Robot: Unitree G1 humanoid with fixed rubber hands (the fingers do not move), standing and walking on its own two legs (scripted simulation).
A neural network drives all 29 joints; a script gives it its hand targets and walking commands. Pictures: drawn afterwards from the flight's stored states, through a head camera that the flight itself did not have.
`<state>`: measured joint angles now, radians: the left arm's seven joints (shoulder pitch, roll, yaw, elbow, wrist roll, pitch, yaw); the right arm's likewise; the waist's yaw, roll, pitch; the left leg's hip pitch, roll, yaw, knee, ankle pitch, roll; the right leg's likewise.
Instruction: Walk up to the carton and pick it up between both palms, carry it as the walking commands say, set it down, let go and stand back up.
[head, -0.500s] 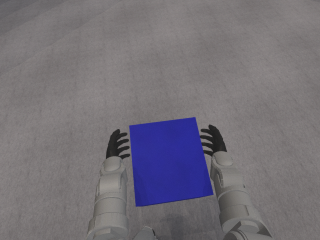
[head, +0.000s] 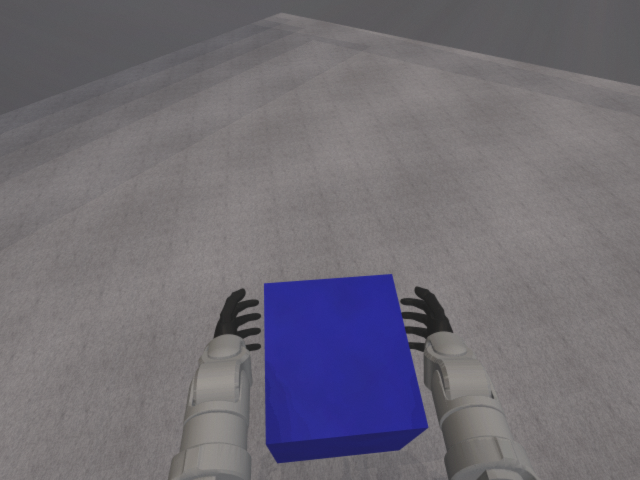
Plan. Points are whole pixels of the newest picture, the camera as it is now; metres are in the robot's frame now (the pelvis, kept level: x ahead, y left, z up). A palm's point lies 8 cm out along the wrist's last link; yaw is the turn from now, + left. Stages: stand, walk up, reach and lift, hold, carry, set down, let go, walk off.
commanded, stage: reach and lift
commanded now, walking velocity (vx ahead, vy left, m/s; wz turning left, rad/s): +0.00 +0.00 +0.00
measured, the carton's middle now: (334, 369) +0.31 +0.06 -0.08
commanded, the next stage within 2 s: none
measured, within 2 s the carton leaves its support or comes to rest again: neither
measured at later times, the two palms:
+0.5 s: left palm (230, 333) +0.27 +0.18 +0.06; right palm (458, 341) +0.31 -0.09 +0.06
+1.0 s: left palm (245, 324) +0.29 +0.17 +0.06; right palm (473, 350) +0.29 -0.11 +0.06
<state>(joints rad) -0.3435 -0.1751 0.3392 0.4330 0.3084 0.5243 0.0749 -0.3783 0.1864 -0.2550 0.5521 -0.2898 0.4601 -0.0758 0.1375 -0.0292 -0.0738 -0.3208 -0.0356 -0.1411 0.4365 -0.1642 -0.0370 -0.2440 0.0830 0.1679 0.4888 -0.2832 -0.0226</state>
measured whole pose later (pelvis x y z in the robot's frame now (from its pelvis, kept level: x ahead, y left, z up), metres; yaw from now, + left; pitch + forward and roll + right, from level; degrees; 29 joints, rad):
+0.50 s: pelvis +0.00 +0.00 +0.01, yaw +0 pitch -7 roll +1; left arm -0.36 -0.18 0.30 0.35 0.34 0.74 0.07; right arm -0.37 0.18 -0.24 0.46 -0.30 0.66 -0.05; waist 0.10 -0.02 -0.02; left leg -0.08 -0.04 -0.14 0.34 -0.14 -0.03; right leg -0.01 0.06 0.16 0.40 -0.26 -0.02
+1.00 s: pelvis -0.01 +0.02 +0.01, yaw -1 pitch -7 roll +1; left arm -0.37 -0.19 0.28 0.37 0.34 0.74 0.07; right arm -0.36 0.18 -0.26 0.42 -0.30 0.70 -0.03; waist 0.04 -0.03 -0.02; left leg -0.10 -0.05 -0.11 0.34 -0.13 -0.01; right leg -0.02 0.04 0.17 0.39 -0.25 0.00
